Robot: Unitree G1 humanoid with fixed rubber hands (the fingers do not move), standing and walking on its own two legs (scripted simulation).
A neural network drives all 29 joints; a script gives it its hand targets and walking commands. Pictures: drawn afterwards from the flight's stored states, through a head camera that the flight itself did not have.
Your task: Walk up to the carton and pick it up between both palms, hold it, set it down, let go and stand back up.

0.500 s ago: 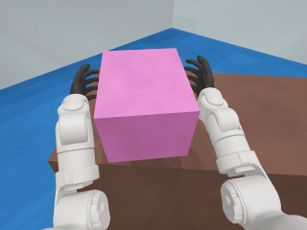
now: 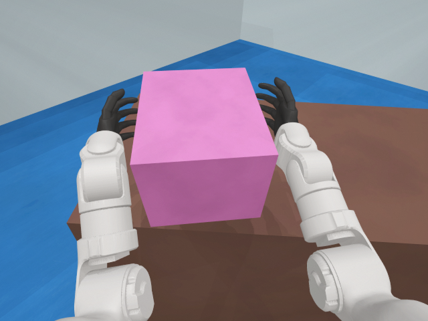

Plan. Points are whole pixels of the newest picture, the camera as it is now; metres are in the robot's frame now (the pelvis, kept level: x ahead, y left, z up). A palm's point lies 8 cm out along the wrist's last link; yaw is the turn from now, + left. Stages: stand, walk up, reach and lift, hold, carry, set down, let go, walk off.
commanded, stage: hold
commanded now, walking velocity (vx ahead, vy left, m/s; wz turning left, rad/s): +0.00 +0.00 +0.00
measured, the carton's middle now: (200, 142) +0.39 +0.01 +0.17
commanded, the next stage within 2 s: set down in 0.36 s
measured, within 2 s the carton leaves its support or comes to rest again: neither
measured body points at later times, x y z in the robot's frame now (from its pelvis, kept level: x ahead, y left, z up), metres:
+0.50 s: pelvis +0.00 +0.00 +0.00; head -0.05 +0.03 +0.45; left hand +0.38 +0.17 +0.21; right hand +0.38 -0.14 +0.23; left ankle +0.04 +0.13 -0.75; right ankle +0.00 -0.11 -0.75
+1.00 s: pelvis +0.02 +0.00 +0.00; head +0.00 +0.02 +0.45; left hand +0.40 +0.16 +0.14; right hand +0.41 -0.13 +0.19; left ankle +0.04 +0.13 -0.75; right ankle +0.00 -0.11 -0.75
